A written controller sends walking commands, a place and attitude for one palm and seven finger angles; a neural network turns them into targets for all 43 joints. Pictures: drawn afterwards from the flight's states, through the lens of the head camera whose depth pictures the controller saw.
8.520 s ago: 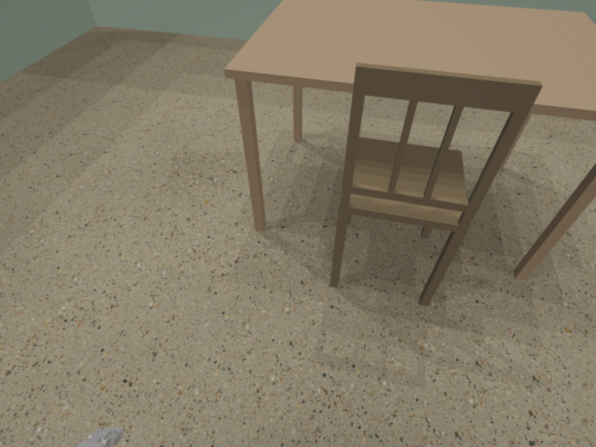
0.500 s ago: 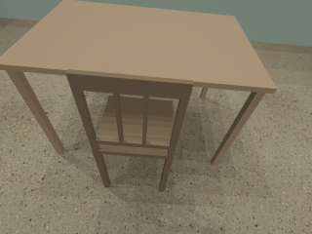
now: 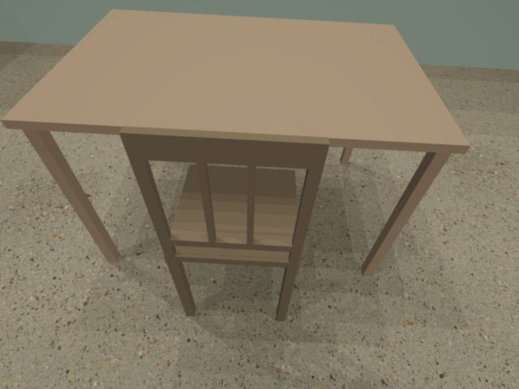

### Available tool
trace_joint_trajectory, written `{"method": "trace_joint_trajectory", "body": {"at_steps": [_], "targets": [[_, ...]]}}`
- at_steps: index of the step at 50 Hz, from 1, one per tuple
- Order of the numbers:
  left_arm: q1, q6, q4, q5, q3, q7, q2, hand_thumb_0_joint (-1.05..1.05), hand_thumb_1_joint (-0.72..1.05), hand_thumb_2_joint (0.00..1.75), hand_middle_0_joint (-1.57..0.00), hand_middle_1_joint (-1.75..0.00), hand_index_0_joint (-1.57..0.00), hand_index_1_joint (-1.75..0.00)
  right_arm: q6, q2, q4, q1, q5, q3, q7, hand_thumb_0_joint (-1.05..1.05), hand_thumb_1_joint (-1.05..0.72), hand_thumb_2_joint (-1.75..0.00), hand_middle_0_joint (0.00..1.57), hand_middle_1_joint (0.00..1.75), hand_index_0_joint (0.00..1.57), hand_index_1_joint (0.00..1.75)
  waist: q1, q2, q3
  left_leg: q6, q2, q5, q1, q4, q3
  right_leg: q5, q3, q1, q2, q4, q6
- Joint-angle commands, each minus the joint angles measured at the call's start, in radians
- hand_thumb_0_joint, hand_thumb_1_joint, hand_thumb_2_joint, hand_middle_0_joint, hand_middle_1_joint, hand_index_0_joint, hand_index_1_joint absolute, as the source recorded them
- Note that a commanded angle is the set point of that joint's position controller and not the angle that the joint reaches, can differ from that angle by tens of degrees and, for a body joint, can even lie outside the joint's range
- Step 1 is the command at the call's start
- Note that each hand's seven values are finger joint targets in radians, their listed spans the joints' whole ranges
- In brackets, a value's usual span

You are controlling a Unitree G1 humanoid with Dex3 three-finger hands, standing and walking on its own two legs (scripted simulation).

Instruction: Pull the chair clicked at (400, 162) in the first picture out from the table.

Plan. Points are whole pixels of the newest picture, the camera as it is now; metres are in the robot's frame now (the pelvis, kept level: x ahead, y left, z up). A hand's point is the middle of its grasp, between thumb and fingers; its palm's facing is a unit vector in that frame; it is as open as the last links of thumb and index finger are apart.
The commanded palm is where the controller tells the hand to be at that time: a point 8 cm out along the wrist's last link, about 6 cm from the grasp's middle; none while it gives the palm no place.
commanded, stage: look again from close up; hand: left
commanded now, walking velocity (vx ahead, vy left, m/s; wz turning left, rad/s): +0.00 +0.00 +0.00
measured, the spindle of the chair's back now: (207, 205) +0.51 +0.15 -0.09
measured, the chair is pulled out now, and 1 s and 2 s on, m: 0.00 0.00 0.00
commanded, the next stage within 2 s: raise the hand toward the chair's back in 0.84 s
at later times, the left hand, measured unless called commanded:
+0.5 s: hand out of the picture +0.01 +0.14 -0.18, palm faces +0.03 -0.99 -0.16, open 7.4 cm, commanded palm none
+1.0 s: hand out of the picture +0.03 +0.15 -0.17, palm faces +0.11 -0.97 -0.20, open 7.3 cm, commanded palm +0.13 +0.18 -0.07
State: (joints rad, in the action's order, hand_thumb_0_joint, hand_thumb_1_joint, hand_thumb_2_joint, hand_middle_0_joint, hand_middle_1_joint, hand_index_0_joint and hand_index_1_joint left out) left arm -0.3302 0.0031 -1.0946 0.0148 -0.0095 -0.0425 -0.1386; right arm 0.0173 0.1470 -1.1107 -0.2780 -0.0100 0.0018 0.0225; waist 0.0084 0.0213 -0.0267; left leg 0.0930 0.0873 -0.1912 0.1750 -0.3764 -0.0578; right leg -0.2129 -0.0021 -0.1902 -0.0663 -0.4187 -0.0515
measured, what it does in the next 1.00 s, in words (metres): stands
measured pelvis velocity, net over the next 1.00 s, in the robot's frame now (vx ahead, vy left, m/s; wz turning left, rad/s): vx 0.03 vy -0.02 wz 0.00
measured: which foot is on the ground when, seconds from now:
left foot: down 0.00-1.00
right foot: down 0.00-1.00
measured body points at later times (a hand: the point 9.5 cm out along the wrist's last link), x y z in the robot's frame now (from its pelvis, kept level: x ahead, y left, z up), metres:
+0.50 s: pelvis +0.02 -0.01 +0.00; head +0.04 -0.01 +0.45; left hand +0.01 +0.20 -0.16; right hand +0.02 -0.23 -0.16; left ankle +0.01 +0.06 -0.74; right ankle +0.01 -0.15 -0.74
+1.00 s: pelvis +0.03 -0.02 +0.00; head +0.05 -0.01 +0.45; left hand +0.03 +0.20 -0.15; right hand +0.03 -0.24 -0.15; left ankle +0.01 +0.06 -0.74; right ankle +0.01 -0.15 -0.74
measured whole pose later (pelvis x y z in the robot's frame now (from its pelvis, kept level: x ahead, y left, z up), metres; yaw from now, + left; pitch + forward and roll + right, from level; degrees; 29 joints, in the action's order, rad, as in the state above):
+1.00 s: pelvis +0.03 -0.02 +0.00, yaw +0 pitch -1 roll +0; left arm -0.43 -0.15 -0.77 -0.04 0.00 -0.08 -0.14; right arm 0.07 0.14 -1.06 -0.34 0.00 -0.03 0.05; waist 0.01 0.03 -0.04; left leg 0.06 0.06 -0.26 0.15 -0.41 -0.05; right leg -0.28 0.01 -0.17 -0.04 -0.46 -0.02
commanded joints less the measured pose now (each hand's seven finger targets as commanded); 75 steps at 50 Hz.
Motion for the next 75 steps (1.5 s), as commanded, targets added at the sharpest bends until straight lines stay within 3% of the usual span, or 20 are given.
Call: {"method": "trace_joint_trajectory", "body": {"at_steps": [1, 27, 46, 47, 48, 49, 50, 51, 52, 54, 55, 56, 58, 60, 63, 64, 65, 70, 73, 75], "targets": [[-0.068, 0.021, 0.019, 0.002, 0.011, -0.002, -0.077, 0.0, 0.9, 0.9, -0.2, -0.3, -0.2, -0.3, 0.016, 0.091, 0.02, -0.047, 0.007, 0.014, 0.004, 0.0, -0.9, -0.9, 0.2, 0.3, 0.2, 0.3, -0.006, -0.006, -0.03, -0.044, -0.174, -0.003, 0.009, 0.112, 0.161, 0.07, -0.037, -0.013, -0.048, 0.051, 0.064], [-0.071, 0.022, 0.001, -0.005, 0.011, -0.008, -0.063, 0.0, 0.9, 0.9, -0.2, -0.3, -0.2, -0.3, 0.026, 0.07, -0.019, -0.077, 0.006, -0.001, 0.016, 0.0, -0.9, -0.9, 0.2, 0.3, 0.2, 0.3, -0.001, -0.006, -0.03, -0.045, -0.174, 0.198, -0.032, 0.067, 0.134, 0.132, -0.039, 0.029, -0.047, 0.047, 0.068], [-0.083, 0.024, -0.009, -0.004, 0.011, -0.009, -0.058, 0.0, 0.9, 0.9, -0.2, -0.3, -0.2, -0.3, 0.027, 0.058, -0.03, -0.092, 0.007, -0.001, 0.02, 0.0, -0.9, -0.9, 0.2, 0.3, 0.2, 0.3, -0.004, -0.004, -0.041, -0.045, -0.172, 0.195, -0.045, 0.067, 0.131, 0.131, -0.042, 0.026, -0.045, 0.056, 0.07], [-0.069, 0.049, -0.025, 0.015, 0.008, -0.041, -0.107, 0.0, 0.9, 0.9, -0.2, -0.3, -0.2, -0.3, 0.033, 0.13, 0.045, -0.029, 0.016, -0.002, 0.008, 0.0, -0.9, -0.9, 0.2, 0.3, 0.2, 0.3, 0.0, -0.039, -0.053, -0.081, -0.2, 0.524, 0.03, -0.105, 0.13, 0.324, -0.033, -0.004, -0.054, 0.011, 0.062], [0.598, 0.238, 1.541, -0.178, 0.086, -0.035, -0.285, 0.0, 0.88, 0.89, -0.2, -0.3, -0.2, -0.3, 0.17, 0.303, 0.398, -0.07, 0.041, 0.039, 0.034, 0.0, -0.9, -0.9, 0.2, 0.3, 0.2, 0.3, -0.118, -0.25, 0.434, -0.127, -0.132, 0.574, -0.326, -0.04, 0.147, 0.249, 0.062, -0.016, 0.054, -0.08, 0.064], [0.472, 0.19, 1.478, -0.132, 0.128, -0.077, -0.323, 0.0, 0.85, 0.88, -0.2, -0.29, -0.2, -0.29, 0.25, 0.195, 0.338, 0.028, 0.045, -0.015, 0.063, 0.0, -0.9, -0.9, 0.2, 0.3, 0.2, 0.3, -0.064, -0.295, 0.368, -0.136, -0.173, 0.558, -0.317, 0.007, 0.095, 0.0, 0.042, -0.082, 0.059, -0.192, 0.062], [0.218, 0.13, 1.181, -0.118, 0.036, -0.099, -0.142, 0.0, 0.83, 0.87, -0.19, -0.29, -0.19, -0.29, 0.298, 0.203, 0.303, 0.008, 0.023, 0.008, 0.057, 0.0, -0.9, -0.9, 0.2, 0.3, 0.2, 0.3, -0.048, -0.239, 0.318, -0.146, -0.169, 0.481, -0.224, 0.027, 0.114, -0.146, 0.062, -0.155, 0.066, -0.228, 0.076], [-0.08, 0.015, 0.906, -0.134, -0.09, -0.107, 0.054, 0.0, 0.81, 0.86, -0.19, -0.29, -0.19, -0.29, 0.3, 0.15, 0.281, 0.002, 0.058, 0.01, 0.043, 0.0, -0.9, -0.9, 0.2, 0.3, 0.2, 0.3, -0.052, -0.112, 0.125, -0.124, -0.156, 0.348, -0.079, 0.025, 0.138, -0.162, 0.071, -0.213, 0.05, -0.22, 0.071], [0.006, 0.008, 1.114, -0.175, -0.129, -0.092, 0.08, 0.0, 0.78, 0.85, -0.19, -0.28, -0.19, -0.28, 0.307, 0.193, 0.355, -0.013, 0.069, 0.02, 0.037, 0.0, -0.9, -0.9, 0.2, 0.3, 0.2, 0.3, -0.049, -0.126, 0.087, -0.115, -0.145, 0.223, -0.003, -0.013, 0.151, -0.116, 0.088, -0.192, 0.04, -0.196, 0.066], [0.031, 0.1, 1.219, -0.174, -0.112, -0.064, 0.033, 0.0, 0.74, 0.83, -0.18, -0.27, -0.18, -0.27, 0.346, 0.235, 0.432, 0.033, 0.06, 0.025, 0.048, 0.0, -0.9, -0.9, 0.2, 0.3, 0.2, 0.3, -0.058, -0.083, 0.106, -0.093, -0.111, 0.055, 0.065, -0.123, 0.123, -0.039, 0.091, -0.167, 0.041, -0.115, 0.069], [0.053, 0.137, 1.193, -0.162, -0.056, -0.063, -0.03, 0.0, 0.71, 0.82, -0.18, -0.27, -0.18, -0.27, 0.348, 0.253, 0.449, 0.026, 0.037, 0.03, 0.047, 0.0, -0.9, -0.9, 0.2, 0.3, 0.2, 0.3, -0.078, 0.011, 0.108, -0.085, -0.092, -0.012, 0.129, -0.178, 0.134, -0.066, 0.086, -0.214, 0.045, -0.118, 0.071], [0.012, 0.177, 1.069, -0.157, -0.026, -0.048, -0.013, 0.0, 0.69, 0.81, -0.18, -0.27, -0.18, -0.27, 0.339, 0.25, 0.462, 0.028, 0.024, 0.044, 0.048, 0.0, -0.9, -0.9, 0.2, 0.3, 0.2, 0.3, -0.088, 0.2, 0.045, -0.081, -0.092, -0.055, 0.219, -0.233, 0.139, -0.116, 0.099, -0.309, 0.049, -0.143, 0.069], [-0.172, 0.301, 0.873, -0.188, 0.003, 0.038, 0.057, 0.0, 0.64, 0.79, -0.17, -0.26, -0.17, -0.26, 0.33, 0.242, 0.509, 0.083, 0.019, 0.062, 0.037, 0.0, -0.9, -0.9, 0.2, 0.3, 0.2, 0.3, -0.032, 0.434, -0.008, -0.086, -0.088, -0.14, 0.405, -0.324, 0.117, -0.246, 0.103, -0.446, 0.055, -0.212, 0.063], [-0.359, 0.433, 0.849, -0.241, 0.126, 0.161, -0.018, 0.0, 0.6, 0.77, -0.17, -0.25, -0.17, -0.25, 0.313, 0.235, 0.563, 0.127, 0.019, 0.077, 0.004, 0.0, -0.9, -0.9, 0.2, 0.3, 0.2, 0.3, 0.059, 0.349, 0.079, -0.105, -0.061, -0.104, 0.492, -0.385, 0.071, -0.166, 0.069, -0.399, 0.056, -0.299, 0.079], [-0.352, 0.592, 0.882, -0.25, 0.263, 0.316, -0.145, 0.0, 0.53, 0.74, -0.16, -0.24, -0.16, -0.24, 0.277, 0.235, 0.664, 0.186, 0.015, 0.095, -0.034, 0.0, -0.9, -0.9, 0.2, 0.3, 0.2, 0.3, 0.085, 0.056, 0.21, -0.117, -0.039, -0.034, 0.553, -0.497, 0.031, 0.028, 0.04, -0.365, 0.044, -0.458, 0.099], [-0.372, 0.587, 0.858, -0.224, 0.316, 0.314, -0.199, 0.0, 0.5, 0.73, -0.16, -0.24, -0.16, -0.24, 0.253, 0.225, 0.676, 0.191, 0.018, 0.099, -0.042, 0.0, -0.9, -0.9, 0.2, 0.3, 0.2, 0.3, 0.112, -0.072, 0.23, -0.117, -0.037, -0.021, 0.576, -0.516, 0.019, 0.048, 0.028, -0.371, 0.042, -0.494, 0.108], [-0.335, 0.577, 0.939, -0.217, 0.278, 0.312, -0.182, 0.0, 0.48, 0.72, -0.16, -0.23, -0.16, -0.23, 0.232, 0.216, 0.708, 0.209, 0.019, 0.093, -0.045, 0.0, -0.9, -0.9, 0.2, 0.3, 0.2, 0.3, 0.109, -0.086, 0.244, -0.11, -0.038, -0.033, 0.607, -0.537, 0.006, 0.038, 0.019, -0.392, 0.046, -0.519, 0.107], [-0.021, 0.663, 1.41, -0.273, 0.32, 0.225, -0.235, 0.0, 0.36, 0.67, -0.15, -0.22, -0.15, -0.22, 0.217, 0.182, 0.758, 0.158, 0.012, 0.094, -0.017, 0.0, -0.9, -0.9, 0.2, 0.3, 0.2, 0.3, 0.034, -0.184, 0.459, -0.076, -0.064, -0.07, 0.607, -0.662, 0.048, -0.038, -0.078, -0.438, 0.054, -0.543, 0.088], [0.054, 0.756, 1.48, -0.285, 0.211, 0.244, -0.181, 0.0, 0.29, 0.64, -0.14, -0.2, -0.14, -0.2, 0.245, 0.177, 0.703, 0.14, 0.011, 0.074, 0.011, 0.0, -0.9, -0.9, 0.2, 0.3, 0.2, 0.3, -0.05, -0.166, 0.418, -0.066, -0.077, -0.095, 0.633, -0.744, 0.072, -0.079, -0.102, -0.542, 0.053, -0.528, 0.075], [0.103, 0.771, 1.427, -0.302, 0.136, 0.321, -0.157, 0.0, 0.25, 0.62, -0.13, -0.2, -0.13, -0.2, 0.279, 0.199, 0.667, 0.133, 0.019, 0.062, 0.029, 0.0, -0.9, -0.9, 0.2, 0.3, 0.2, 0.3, -0.107, -0.075, 0.368, -0.055, -0.09, -0.168, 0.697, -0.797, 0.083, -0.185, -0.121, -0.601, 0.051, -0.506, 0.061]]}}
